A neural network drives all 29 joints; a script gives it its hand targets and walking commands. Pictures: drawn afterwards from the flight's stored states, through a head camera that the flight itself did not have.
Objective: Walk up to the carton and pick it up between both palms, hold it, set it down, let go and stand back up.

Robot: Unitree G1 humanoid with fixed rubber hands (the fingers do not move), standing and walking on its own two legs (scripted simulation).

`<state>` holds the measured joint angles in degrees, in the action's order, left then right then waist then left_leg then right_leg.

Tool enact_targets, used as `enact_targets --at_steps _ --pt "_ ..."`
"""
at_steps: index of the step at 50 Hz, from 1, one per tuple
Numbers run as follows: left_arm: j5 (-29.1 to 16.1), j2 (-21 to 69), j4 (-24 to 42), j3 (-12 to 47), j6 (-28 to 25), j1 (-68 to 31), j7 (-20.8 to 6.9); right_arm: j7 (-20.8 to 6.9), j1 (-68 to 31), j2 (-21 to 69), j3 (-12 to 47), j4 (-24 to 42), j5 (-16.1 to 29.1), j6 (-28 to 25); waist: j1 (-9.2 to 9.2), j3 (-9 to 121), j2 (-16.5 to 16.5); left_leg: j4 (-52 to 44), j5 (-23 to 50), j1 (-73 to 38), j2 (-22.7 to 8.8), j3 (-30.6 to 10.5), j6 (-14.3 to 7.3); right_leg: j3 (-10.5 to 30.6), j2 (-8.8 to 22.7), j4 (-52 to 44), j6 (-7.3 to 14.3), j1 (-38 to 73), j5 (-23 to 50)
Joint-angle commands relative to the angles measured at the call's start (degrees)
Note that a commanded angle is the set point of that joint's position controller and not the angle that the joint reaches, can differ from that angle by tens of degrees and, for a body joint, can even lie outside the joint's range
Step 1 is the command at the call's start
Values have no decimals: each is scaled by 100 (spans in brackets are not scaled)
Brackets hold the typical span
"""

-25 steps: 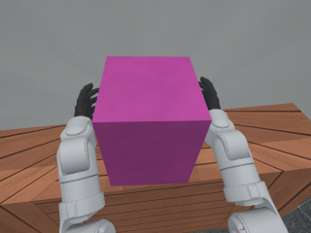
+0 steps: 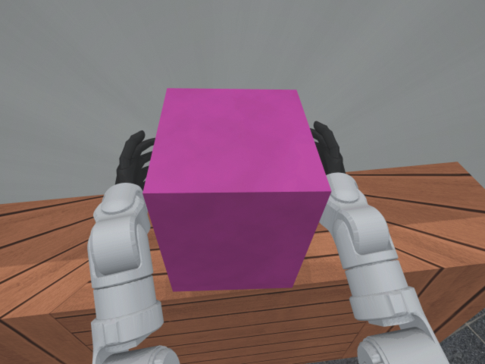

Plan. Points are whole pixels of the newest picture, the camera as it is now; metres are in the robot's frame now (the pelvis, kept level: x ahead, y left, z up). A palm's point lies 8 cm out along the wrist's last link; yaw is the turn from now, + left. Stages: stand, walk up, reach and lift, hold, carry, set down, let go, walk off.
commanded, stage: hold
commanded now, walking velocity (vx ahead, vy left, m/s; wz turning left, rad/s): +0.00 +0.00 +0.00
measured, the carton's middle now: (233, 193) +0.34 +0.01 +0.13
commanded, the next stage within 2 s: set down in 0.26 s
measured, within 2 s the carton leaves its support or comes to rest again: neither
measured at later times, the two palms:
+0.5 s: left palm (126, 195) +0.32 +0.16 +0.17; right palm (319, 177) +0.34 -0.13 +0.16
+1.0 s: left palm (143, 193) +0.35 +0.15 +0.14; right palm (321, 180) +0.36 -0.14 +0.13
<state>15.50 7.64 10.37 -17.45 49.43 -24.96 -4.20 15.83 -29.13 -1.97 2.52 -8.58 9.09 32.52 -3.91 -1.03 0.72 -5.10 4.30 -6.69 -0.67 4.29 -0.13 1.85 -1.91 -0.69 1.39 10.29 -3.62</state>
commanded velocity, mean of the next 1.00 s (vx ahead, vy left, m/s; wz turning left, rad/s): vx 0.00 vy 0.00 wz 0.00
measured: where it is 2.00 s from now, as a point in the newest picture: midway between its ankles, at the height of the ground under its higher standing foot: outside the picture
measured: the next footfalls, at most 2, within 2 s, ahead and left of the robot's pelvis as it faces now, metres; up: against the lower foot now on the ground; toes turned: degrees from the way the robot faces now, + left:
none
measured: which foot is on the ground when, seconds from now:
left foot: down 0.00-1.00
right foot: down 0.00-1.00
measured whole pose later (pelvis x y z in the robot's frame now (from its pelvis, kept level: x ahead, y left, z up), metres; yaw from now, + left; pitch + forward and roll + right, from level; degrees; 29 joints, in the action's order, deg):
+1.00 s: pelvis +0.01 +0.00 +0.00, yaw +0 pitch -3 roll +0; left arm 17.3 9.7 0.0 -18.8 39.9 -25.5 -2.3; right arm 10.9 -30.4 -1.0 -0.8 -20.6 3.8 23.2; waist -3.1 -0.5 0.5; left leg -5.1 4.2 -3.6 -0.5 4.2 -0.2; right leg 1.8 -1.8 0.5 1.4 6.7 -4.4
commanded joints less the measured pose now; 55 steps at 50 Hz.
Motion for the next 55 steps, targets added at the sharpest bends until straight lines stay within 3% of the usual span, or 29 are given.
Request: enact_targets --at_steps 1,2,4,6,7,10,11,13,14,15,16,18,21,23,24,26,27,30,31,32,34,36,42,43,47,48,49,54,55 --pt "-819 1760 314 2414 -291 -3408 -684 -542 -3115 2323 1854 902 412 -268 45 1494 -237 229 103 -1397 -28 -235 -337 1 110 103 -479 -1051 891" --pt "-752 1737 223 2373 -315 -3688 -699 -545 -3289 2256 1654 724 265 -290 0 1361 -100 238 -136 -1226 -38 -217 -330 -25 153 130 -403 -1202 673" --pt "-939 1876 524 2652 -355 -3603 -686 -511 -3248 2330 1666 996 331 -350 -140 1699 145 307 410 -1446 -68 -272 -244 -76 136 114 -362 -1103 1125" --pt "-849 1901 566 2618 -326 -3437 -657 -512 -3173 2413 1884 1097 498 -348 -8 2076 278 385 875 -1813 -38 -280 -232 -43 100 130 -404 -982 1468" --pt "-810 1875 398 2433 -289 -3221 -653 -514 -3165 2397 1876 1036 443 -298 76 2048 34 431 1064 -1756 -60 -330 -233 -95 92 137 -415 -812 1690" --pt "-880 1805 568 2514 -188 -2942 -719 -466 -2711 2290 1863 1028 440 -224 -131 1975 -60 409 1302 -1920 9 -284 -132 -73 76 105 -484 -630 2088" --pt "-865 1729 824 2510 -180 -3069 -737 -473 -2790 2368 1953 993 541 -218 -32 2104 93 415 1418 -1939 -25 -300 -132 -55 78 119 -466 -601 2224" --pt "-866 1821 614 2430 -82 -2904 -772 -463 -2905 2296 2009 1268 536 -214 -14 1864 -70 381 1469 -1841 6 -313 -164 -37 76 144 -545 -492 2366" --pt "-803 1815 640 2329 -63 -2697 -769 -479 -2717 2237 2163 1100 704 -217 160 1858 -73 297 1633 -1891 -3 -250 -159 -28 43 173 -597 -281 2568" --pt "-767 1654 629 2274 -17 -2503 -780 -473 -2479 2069 2061 1073 658 -235 58 1638 -147 238 1685 -1820 3 -254 -125 -7 33 109 -549 -192 2576" --pt "-720 1572 648 2185 11 -2424 -802 -460 -2531 2027 2075 1214 725 -262 145 1524 -130 245 1640 -1806 22 -222 -135 1 53 74 -581 -130 2655" --pt "-829 1619 1034 2286 -62 -2762 -782 -466 -2793 2094 2085 1349 724 -295 79 1657 -48 258 1565 -1739 2 -211 -106 10 64 145 -538 -58 2458" --pt "-907 1745 894 2418 -289 -3285 -637 -583 -3428 2179 2113 1540 684 -500 285 1761 -281 270 801 -1617 -100 -214 -249 -17 83 188 -492 -699 1290" --pt "-975 1756 715 2510 -395 -3512 -517 -631 -3667 2115 1965 1439 606 -573 177 1740 -196 313 414 -1463 -113 -195 -265 -62 98 202 -477 -1137 878" --pt "-937 1698 536 2516 -431 -3479 -509 -640 -3514 2048 1832 1163 472 -585 71 1643 -221 290 116 -1487 -87 -208 -259 -25 143 102 -440 -1252 564" --pt "-823 1610 195 2343 -521 -3645 -481 -689 -3590 2164 1593 727 323 -600 162 1616 -132 375 -352 -1485 -70 -213 -336 14 194 110 -402 -1741 -64" --pt "-742 1615 -103 2235 -509 -3437 -492 -696 -3337 2134 1338 347 151 -581 36 1487 -53 392 -360 -1550 -69 -159 -291 -23 182 60 -408 -1806 -43" --pt "-706 1739 34 2287 -659 -3515 -554 -757 -3009 2171 1145 -70 18 -628 -140 1895 144 372 -3 -1782 -60 -201 -209 -102 105 39 -358 -1667 460" --pt "-634 1805 -102 2204 -703 -3434 -561 -778 -3129 2234 1218 175 20 -701 -51 2156 251 426 154 -1876 -40 -249 -251 -97 84 87 -372 -1563 657" --pt "-659 1884 -116 2246 -795 -3402 -580 -793 -3055 2236 1127 101 -42 -706 -183 2216 296 443 461 -1816 -27 -277 -197 -80 43 92 -396 -1388 1026" --pt "-507 1838 -481 1998 -830 -3203 -641 -817 -3064 2125 1133 5 -183 -763 -142 2061 58 429 766 -1745 -4 -321 -179 -128 -24 58 -438 -1297 1397" --pt "-534 1800 -347 2046 -890 -3179 -696 -843 -2872 2131 1067 -157 -156 -805 -226 2063 181 406 1144 -1856 8 -339 -53 -206 -86 91 -445 -1009 1699" --pt "-660 1971 264 2228 -1035 -3001 -495 -985 -3129 2421 1864 591 160 -1133 90 2469 -73 374 2288 -2010 -22 -368 -63 -110 -101 199 -403 -398 2928" --pt "-587 1879 -7 2088 -989 -2836 -511 -988 -3107 2332 1873 468 144 -1107 219 2228 -179 324 1871 -1957 0 -282 -111 -98 -67 151 -444 -522 2567" --pt "-453 1833 -433 2018 -1191 -3171 -450 -1122 -3346 2274 1499 222 -105 -1271 257 1789 -188 186 335 -1314 -19 -266 -217 -79 4 142 -450 -1038 992" --pt "-510 1824 -426 2041 -1245 -3421 -435 -1147 -3379 2405 1372 74 -142 -1307 241 1855 -122 179 312 -1275 -7 -235 -246 -88 24 174 -446 -1265 989" --pt "-593 1937 -349 2215 -1349 -3629 -393 -1167 -3424 2356 1277 37 -213 -1341 34 2119 2 232 331 -1390 -10 -271 -236 -121 24 187 -394 -1319 1034" --pt "-271 1882 -888 1733 -1825 -3189 -375 -1183 -2934 2708 1270 -666 -440 -1559 236 2576 -228 217 712 -1339 70 -333 -378 -34 36 386 -475 -795 2054" --pt "-281 1884 -971 1761 -1889 -3206 -431 -1159 -2949 2571 1118 -643 -536 -1624 133 2629 -25 198 941 -1343 99 -305 -338 -37 35 339 -502 -633 2520"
